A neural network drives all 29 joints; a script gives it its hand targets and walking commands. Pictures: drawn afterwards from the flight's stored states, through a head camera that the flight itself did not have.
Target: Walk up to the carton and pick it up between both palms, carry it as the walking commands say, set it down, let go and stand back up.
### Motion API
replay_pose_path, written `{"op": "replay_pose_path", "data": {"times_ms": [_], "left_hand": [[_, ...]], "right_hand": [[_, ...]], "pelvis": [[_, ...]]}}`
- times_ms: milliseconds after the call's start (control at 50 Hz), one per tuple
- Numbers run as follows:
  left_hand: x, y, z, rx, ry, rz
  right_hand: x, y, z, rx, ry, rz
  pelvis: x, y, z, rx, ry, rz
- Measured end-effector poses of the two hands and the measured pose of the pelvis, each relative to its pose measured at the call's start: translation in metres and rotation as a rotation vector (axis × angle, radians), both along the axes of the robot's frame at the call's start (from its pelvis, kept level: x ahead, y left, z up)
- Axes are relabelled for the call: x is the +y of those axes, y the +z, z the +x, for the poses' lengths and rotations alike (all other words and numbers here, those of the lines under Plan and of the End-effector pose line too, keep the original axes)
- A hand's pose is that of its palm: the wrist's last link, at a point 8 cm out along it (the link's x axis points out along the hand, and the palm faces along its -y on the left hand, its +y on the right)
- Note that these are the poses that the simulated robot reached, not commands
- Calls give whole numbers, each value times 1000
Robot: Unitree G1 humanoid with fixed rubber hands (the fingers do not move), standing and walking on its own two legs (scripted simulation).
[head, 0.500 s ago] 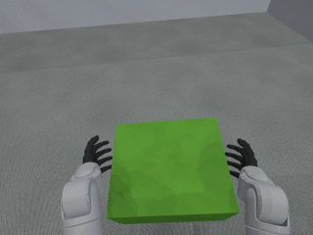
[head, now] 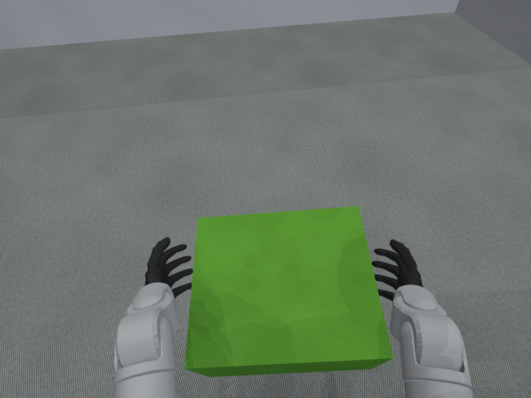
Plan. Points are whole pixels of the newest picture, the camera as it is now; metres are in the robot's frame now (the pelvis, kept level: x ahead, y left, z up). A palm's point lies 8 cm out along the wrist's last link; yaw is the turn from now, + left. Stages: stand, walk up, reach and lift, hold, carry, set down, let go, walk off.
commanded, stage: carry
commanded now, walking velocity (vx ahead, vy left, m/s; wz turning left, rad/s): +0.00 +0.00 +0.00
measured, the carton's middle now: (283, 292) +0.31 +0.00 -0.05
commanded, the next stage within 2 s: hold in 1.14 s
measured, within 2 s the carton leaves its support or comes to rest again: neither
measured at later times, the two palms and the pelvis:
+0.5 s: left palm (161, 292) +0.27 +0.19 +0.02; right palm (403, 295) +0.27 -0.17 +0.02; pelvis +0.00 +0.00 +0.00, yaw +0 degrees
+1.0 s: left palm (161, 290) +0.28 +0.19 +0.03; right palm (403, 293) +0.27 -0.17 +0.03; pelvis +0.00 +0.00 +0.00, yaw +0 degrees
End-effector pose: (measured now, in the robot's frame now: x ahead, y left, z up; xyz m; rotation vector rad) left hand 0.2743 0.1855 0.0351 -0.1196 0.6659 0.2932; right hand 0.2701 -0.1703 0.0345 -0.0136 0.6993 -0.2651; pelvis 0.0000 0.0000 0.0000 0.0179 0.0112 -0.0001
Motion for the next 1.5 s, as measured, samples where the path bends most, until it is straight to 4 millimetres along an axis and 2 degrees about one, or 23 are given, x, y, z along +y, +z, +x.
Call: {"op": "replay_pose_path", "data": {"times_ms": [520,1180,1400,1500], "left_hand": [[2,-10,1,-2,3,-1],[2,-9,2,-12,-1,-1],[-3,7,-1,-80,-27,-1],[-6,6,-5,-75,-52,-13]], "right_hand": [[2,-12,2,10,8,-2],[2,-11,3,5,10,-6],[-3,8,-6,-55,-2,-16],[-7,6,-16,-46,-10,-21]], "pelvis": [[1,0,2,3,0,-1],[1,1,4,1,0,-2],[0,7,5,-60,-3,-2],[-1,7,-1,-88,-3,-1]]}}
